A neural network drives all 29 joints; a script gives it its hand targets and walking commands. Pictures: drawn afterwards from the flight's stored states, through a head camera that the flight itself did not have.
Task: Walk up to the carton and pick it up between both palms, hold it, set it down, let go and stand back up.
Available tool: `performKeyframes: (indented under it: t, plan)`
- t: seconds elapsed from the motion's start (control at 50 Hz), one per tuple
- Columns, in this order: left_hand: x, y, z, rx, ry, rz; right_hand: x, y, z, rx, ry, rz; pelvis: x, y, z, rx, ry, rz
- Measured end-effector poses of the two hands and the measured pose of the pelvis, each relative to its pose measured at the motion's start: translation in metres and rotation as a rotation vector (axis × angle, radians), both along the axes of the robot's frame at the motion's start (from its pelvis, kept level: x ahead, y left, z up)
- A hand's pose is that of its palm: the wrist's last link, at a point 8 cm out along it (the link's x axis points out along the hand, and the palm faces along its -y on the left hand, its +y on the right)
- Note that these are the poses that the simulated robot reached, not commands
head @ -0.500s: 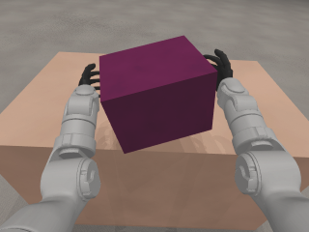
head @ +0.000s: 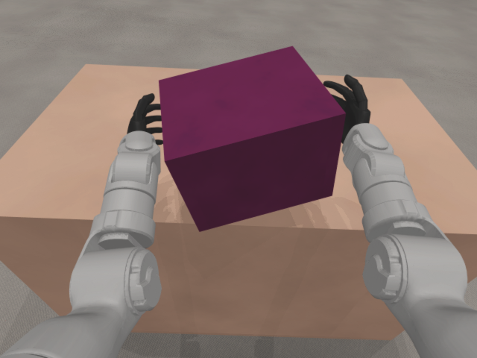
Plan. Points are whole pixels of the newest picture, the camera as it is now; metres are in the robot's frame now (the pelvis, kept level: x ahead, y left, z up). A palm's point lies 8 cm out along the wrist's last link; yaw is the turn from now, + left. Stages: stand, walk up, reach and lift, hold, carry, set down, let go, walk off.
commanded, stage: set down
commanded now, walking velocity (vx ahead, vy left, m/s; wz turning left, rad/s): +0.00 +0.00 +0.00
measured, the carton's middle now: (246, 138) +0.47 +0.02 +0.14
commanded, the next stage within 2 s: none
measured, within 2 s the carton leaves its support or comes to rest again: rests again in 1.48 s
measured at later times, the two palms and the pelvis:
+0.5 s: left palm (154, 134) +0.44 +0.18 +0.16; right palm (350, 137) +0.46 -0.17 +0.17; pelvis +0.02 +0.00 +0.00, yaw +0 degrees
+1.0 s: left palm (154, 141) +0.45 +0.19 +0.14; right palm (345, 144) +0.46 -0.16 +0.15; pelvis +0.03 -0.01 +0.00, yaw +0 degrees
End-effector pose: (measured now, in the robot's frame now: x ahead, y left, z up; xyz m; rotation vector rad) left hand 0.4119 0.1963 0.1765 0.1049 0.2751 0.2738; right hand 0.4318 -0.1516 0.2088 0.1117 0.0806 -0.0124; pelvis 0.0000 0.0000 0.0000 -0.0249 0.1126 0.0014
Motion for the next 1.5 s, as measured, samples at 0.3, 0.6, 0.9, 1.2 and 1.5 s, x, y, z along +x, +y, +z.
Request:
performKeyframes:
  t: [0.3,0.6,0.9,1.2,1.5]
  plan:
    - [0.025,-0.005,-0.008,-0.01,-0.015,0.003,0.022,-0.006,-0.019,0.003,0.006,-0.008,0.018,-0.002,0.001,0.005,0.025,0.0]
    - [0.031,-0.014,-0.015,-0.026,-0.028,0.001,0.023,-0.015,-0.042,-0.002,0.042,-0.023,0.023,-0.005,0.001,0.006,0.033,-0.001]
    - [0.034,-0.009,-0.032,-0.034,-0.005,0.008,0.025,-0.012,-0.055,-0.052,0.078,0.007,0.023,-0.005,0.001,0.006,0.034,-0.001]
    - [0.047,-0.011,-0.038,-0.03,-0.022,0.006,0.035,-0.014,-0.067,-0.067,0.078,0.014,0.033,-0.007,0.001,0.009,0.047,-0.001]
    - [0.047,-0.011,-0.056,-0.026,-0.014,0.001,0.031,-0.014,-0.091,-0.064,0.105,0.0,0.038,-0.008,0.001,0.01,0.053,-0.001]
